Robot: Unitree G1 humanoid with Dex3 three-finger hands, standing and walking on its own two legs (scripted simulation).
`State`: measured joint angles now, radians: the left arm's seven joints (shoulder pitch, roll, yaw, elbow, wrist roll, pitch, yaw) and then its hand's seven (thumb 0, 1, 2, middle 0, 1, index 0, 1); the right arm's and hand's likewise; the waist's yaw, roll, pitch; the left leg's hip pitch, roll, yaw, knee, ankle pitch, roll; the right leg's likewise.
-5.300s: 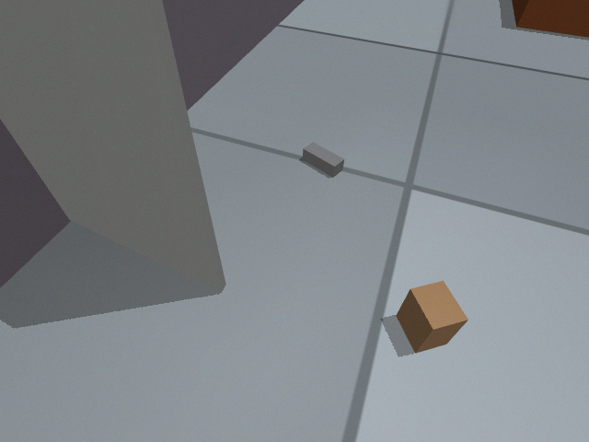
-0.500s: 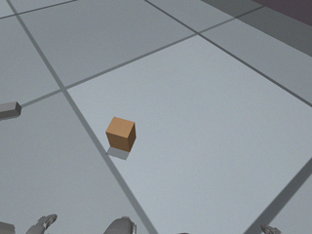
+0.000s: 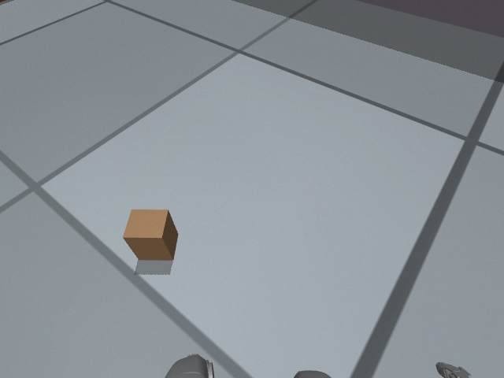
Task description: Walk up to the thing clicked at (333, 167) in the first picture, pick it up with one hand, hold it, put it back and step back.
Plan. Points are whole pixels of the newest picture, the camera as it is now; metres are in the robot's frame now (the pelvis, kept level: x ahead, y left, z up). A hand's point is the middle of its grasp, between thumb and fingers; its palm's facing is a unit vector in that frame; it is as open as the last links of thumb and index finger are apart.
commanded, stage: walk up
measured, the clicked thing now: out of the picture +0.66 +1.40 -0.70
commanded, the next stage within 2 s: stand in 1.52 s
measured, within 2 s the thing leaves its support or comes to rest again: neither
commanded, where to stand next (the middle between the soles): +0.06 +0.02 m, yaw -11 degrees
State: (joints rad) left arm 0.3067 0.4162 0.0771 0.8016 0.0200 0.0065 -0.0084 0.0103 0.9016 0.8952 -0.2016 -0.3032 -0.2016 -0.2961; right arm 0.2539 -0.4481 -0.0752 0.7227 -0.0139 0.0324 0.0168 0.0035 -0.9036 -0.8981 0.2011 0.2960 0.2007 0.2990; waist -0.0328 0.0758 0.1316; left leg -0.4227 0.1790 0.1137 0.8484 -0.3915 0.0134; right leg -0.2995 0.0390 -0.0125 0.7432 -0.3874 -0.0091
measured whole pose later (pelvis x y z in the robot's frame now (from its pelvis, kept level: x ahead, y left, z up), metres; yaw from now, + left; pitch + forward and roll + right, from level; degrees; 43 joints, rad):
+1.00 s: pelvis -0.01 +0.01 +0.03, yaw -12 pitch -2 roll +1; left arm 0.11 0.35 0.01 1.07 0.00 -0.03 0.00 0.01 0.90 0.90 -0.20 -0.30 -0.20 -0.30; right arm 0.15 -0.37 -0.01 1.06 0.00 -0.01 0.02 0.00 -0.91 -0.90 0.20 0.30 0.20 0.30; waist -0.01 0.02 0.07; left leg -0.17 0.05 0.08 0.49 -0.28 -0.02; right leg -0.25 0.02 0.13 0.52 -0.22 0.02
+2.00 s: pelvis +0.00 +0.01 +0.04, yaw -11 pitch -2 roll +0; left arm 0.09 0.35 0.00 1.14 0.00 -0.02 0.00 0.01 0.90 0.90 -0.20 -0.30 -0.20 -0.30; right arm 0.10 -0.35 -0.02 1.14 -0.01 -0.01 0.01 0.00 -0.91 -0.90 0.20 0.30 0.20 0.30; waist -0.02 0.00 0.06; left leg -0.09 0.04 0.06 0.33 -0.20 -0.02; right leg -0.16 0.00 0.10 0.34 -0.15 0.03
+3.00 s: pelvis +0.01 +0.02 +0.04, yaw -9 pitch -2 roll +0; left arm 0.11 0.35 0.00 1.13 0.00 -0.01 0.00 0.01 0.90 0.90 -0.20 -0.30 -0.20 -0.30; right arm 0.12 -0.35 -0.01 1.13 0.00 -0.01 0.01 0.00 -0.91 -0.90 0.20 0.30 0.20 0.30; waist -0.01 0.00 0.06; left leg -0.09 0.02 0.03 0.33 -0.21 -0.01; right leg -0.15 -0.02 0.08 0.34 -0.17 0.04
